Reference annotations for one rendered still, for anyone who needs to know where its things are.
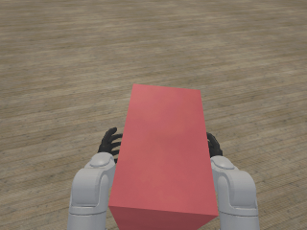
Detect carton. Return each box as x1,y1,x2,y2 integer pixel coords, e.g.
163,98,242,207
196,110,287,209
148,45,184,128
107,83,219,230

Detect robot left hand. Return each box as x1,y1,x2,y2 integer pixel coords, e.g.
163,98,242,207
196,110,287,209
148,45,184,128
97,127,123,164

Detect robot right hand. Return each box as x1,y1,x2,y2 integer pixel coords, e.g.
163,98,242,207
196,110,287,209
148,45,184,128
206,132,223,158

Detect left robot forearm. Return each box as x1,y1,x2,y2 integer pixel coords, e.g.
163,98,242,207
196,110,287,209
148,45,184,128
66,151,116,230

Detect right robot forearm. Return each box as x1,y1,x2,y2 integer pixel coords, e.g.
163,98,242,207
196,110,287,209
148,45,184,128
210,155,260,230

